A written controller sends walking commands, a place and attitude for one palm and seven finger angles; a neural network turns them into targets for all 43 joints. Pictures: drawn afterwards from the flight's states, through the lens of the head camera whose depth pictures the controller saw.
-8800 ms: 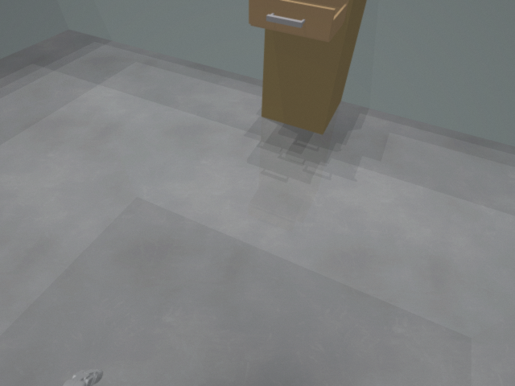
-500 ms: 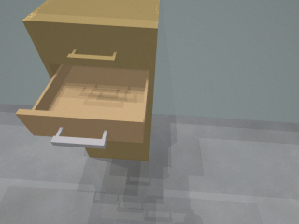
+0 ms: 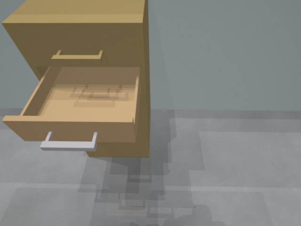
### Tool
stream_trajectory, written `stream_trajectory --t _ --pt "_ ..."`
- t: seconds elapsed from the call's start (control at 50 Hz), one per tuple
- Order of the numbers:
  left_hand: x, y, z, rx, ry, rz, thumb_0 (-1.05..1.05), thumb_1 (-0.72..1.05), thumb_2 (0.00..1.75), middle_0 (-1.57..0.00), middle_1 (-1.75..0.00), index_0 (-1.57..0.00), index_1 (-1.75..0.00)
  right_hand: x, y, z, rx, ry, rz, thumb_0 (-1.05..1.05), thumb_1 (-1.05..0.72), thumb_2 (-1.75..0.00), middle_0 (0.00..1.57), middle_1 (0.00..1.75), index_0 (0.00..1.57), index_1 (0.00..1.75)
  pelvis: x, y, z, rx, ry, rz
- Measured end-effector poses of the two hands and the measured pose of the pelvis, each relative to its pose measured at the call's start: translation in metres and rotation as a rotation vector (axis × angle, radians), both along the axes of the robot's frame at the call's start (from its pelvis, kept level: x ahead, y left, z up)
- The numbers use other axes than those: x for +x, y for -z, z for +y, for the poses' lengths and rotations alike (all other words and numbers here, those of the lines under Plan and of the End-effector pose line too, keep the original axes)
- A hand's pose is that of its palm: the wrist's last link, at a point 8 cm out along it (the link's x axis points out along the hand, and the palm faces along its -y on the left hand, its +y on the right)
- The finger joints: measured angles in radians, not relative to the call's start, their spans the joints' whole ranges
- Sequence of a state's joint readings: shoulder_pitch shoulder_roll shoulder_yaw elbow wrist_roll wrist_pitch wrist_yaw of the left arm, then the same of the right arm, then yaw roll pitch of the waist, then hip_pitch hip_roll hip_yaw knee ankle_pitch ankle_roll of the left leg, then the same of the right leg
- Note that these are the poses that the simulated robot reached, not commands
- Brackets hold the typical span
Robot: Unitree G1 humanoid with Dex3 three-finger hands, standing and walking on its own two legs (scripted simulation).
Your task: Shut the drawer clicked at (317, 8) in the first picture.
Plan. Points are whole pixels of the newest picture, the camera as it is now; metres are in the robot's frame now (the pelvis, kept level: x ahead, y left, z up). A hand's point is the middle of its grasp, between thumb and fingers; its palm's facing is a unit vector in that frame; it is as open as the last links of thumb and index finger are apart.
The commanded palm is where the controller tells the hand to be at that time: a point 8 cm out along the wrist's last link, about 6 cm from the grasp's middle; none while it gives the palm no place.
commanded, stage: come to a stop and stand still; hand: left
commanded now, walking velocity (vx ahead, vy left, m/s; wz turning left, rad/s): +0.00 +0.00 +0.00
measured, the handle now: (71, 140) +0.35 +0.27 -0.02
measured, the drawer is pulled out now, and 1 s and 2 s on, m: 0.25 0.25 0.25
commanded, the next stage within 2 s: look again from close up in 0.72 s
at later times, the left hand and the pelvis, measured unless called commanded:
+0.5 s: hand out of the picture -0.08 +0.16 -0.16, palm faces +0.06 -0.99 -0.16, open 7.3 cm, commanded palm none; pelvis -0.05 +0.00 +0.01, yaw +1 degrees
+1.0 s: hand out of the picture -0.06 +0.17 -0.17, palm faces +0.04 -0.98 -0.17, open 7.3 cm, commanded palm none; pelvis -0.05 +0.01 +0.00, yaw +1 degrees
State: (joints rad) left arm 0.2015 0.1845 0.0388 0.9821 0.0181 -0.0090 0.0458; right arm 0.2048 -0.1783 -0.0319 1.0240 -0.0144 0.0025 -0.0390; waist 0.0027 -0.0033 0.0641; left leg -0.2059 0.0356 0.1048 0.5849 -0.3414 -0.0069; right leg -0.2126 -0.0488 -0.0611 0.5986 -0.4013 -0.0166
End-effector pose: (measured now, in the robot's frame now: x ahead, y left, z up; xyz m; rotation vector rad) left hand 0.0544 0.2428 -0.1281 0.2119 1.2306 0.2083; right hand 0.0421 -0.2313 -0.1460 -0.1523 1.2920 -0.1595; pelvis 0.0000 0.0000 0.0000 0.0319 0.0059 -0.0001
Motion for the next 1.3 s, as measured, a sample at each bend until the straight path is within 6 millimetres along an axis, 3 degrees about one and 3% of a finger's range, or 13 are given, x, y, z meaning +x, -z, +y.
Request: stream_trajectory --t 0.2,0.44,0.6,0.72,0.86,0.98,1.12,1.3 --pt "-0.051 0.008 -0.012 -0.065 -0.032 0.057 0.0 0.93 0.9 -0.2 -0.3 -0.2 -0.3 -0.026 -0.012 0.005 -0.009 -0.026 0.004 0.0 -0.93 -0.9 0.2 0.3 0.2 0.3 -0.023 -0.006 0.0 -0.018 -0.005 -0.039" --pt "-0.125 0.007 -0.03 -0.12 -0.054 0.192 0.01 0.91 0.9 -0.2 -0.3 -0.2 -0.3 -0.092 -0.015 0.015 0.024 -0.016 0.125 0.0 -0.92 -0.9 0.2 0.3 0.2 0.3 -0.043 -0.014 -0.001 -0.026 -0.01 -0.038" --pt "-0.151 0.007 -0.041 -0.14 -0.075 0.235 0.01 0.91 0.9 -0.2 -0.3 -0.2 -0.3 -0.127 -0.012 0.031 0.063 0.003 0.196 0.0 -0.91 -0.9 0.2 0.3 0.2 0.3 -0.05 -0.014 -0.001 -0.025 -0.014 -0.035" --pt "-0.153 0.008 -0.046 -0.148 -0.08 0.23 0.01 0.91 0.9 -0.2 -0.3 -0.2 -0.3 -0.136 -0.011 0.039 0.081 0.013 0.208 0.0 -0.91 -0.9 0.2 0.3 0.2 0.3 -0.052 -0.013 -0.001 -0.025 -0.015 -0.033" --pt "-0.146 0.011 -0.047 -0.143 -0.065 0.2 0.01 0.91 0.9 -0.2 -0.3 -0.2 -0.3 -0.129 -0.007 0.04 0.087 0.01 0.183 0.0 -0.91 -0.9 0.2 0.3 0.2 0.3 -0.055 -0.01 0.001 -0.039 -0.016 -0.025" --pt "-0.128 0.014 -0.028 -0.117 -0.035 0.158 0.01 0.91 0.9 -0.2 -0.3 -0.2 -0.3 -0.109 0.0 0.039 0.068 0.007 0.088 0.01 -0.92 -0.9 0.2 0.3 0.2 0.3 -0.054 -0.003 0.012 -0.045 -0.025 -0.028" --pt "-0.102 0.004 0.002 -0.061 -0.033 0.082 0.01 0.91 0.9 -0.2 -0.3 -0.2 -0.3 -0.097 -0.001 0.041 0.059 -0.023 0.063 0.01 -0.93 -0.9 0.2 0.3 0.2 0.3 -0.05 -0.005 0.02 -0.032 -0.024 -0.039" --pt "-0.093 0.0 0.008 -0.053 -0.026 0.081 0.01 0.91 0.9 -0.2 -0.3 -0.2 -0.3 -0.088 -0.004 0.039 0.052 -0.038 0.07 0.01 -0.92 -0.9 0.2 0.3 0.2 0.3 -0.047 -0.009 0.022 -0.024 -0.019 -0.039"
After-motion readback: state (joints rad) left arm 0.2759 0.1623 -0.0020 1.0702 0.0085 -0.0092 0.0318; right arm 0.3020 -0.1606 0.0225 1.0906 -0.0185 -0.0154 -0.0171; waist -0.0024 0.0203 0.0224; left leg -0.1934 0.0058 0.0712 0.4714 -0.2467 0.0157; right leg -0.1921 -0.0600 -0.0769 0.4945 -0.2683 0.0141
